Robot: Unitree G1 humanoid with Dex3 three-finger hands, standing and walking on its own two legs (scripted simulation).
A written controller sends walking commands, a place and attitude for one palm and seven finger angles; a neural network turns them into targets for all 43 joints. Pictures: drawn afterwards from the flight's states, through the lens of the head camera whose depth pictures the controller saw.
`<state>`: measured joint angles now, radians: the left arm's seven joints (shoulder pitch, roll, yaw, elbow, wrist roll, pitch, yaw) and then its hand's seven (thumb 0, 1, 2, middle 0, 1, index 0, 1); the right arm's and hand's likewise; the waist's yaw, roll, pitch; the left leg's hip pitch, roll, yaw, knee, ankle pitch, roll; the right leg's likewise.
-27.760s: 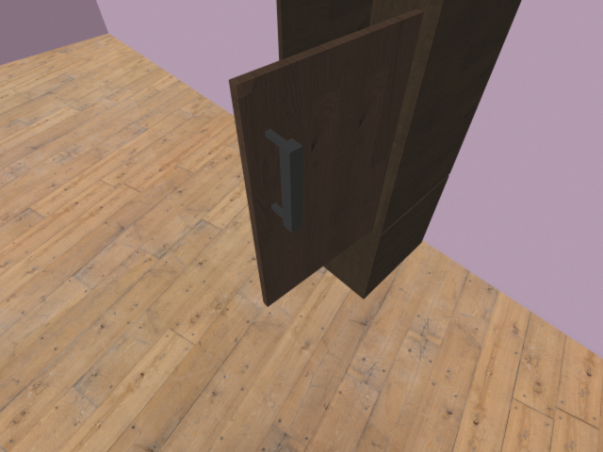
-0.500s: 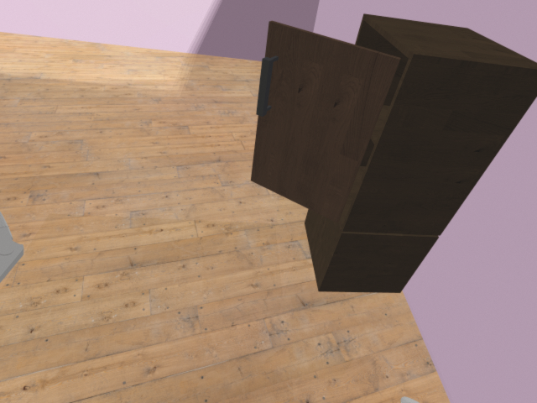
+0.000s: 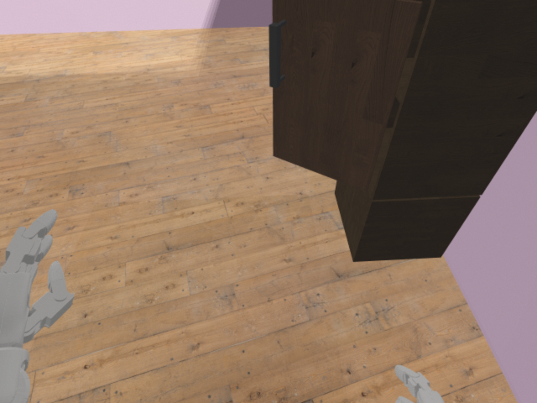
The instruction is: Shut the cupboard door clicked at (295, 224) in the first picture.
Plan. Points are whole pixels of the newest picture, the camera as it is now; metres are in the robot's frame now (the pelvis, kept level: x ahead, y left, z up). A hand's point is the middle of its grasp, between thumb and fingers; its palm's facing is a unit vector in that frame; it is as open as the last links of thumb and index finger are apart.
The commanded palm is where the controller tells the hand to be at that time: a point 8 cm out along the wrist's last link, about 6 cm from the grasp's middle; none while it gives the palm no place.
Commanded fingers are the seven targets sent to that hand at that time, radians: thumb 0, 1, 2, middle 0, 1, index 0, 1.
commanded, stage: let the arm hang, fingers relaxed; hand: left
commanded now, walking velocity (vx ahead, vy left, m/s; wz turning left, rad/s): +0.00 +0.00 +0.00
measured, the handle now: (279, 54) +1.02 +0.03 +0.08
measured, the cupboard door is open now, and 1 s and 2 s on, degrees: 55 55 55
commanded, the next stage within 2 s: look to check the result in 1.04 s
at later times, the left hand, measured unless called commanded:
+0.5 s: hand out of the picture +0.01 +0.20 -0.16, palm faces +0.02 -0.97 -0.24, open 7.2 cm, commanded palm none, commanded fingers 0.00 0.90 0.90 -0.20 -0.30 -0.20 -0.30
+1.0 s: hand out of the picture -0.03 +0.14 -0.16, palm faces +0.05 -0.99 -0.12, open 7.4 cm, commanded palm none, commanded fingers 0.00 0.90 0.90 -0.20 -0.30 -0.20 -0.30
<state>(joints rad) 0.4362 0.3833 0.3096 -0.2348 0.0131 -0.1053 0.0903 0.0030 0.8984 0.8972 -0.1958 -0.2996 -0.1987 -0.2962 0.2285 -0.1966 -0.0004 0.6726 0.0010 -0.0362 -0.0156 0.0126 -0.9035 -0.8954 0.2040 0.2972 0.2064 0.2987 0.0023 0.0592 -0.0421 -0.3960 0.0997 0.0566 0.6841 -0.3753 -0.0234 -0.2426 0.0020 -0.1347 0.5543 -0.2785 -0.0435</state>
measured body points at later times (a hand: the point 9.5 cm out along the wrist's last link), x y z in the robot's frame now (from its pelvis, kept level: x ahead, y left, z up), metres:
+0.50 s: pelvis +0.02 +0.00 +0.01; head +0.04 +0.00 +0.46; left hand +0.01 +0.25 -0.14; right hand +0.03 -0.22 -0.15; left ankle +0.03 +0.12 -0.73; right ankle -0.02 -0.10 -0.73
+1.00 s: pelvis +0.02 +0.01 +0.02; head +0.02 +0.01 +0.47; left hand -0.03 +0.19 -0.15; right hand -0.01 -0.19 -0.15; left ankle +0.03 +0.12 -0.73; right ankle -0.02 -0.10 -0.73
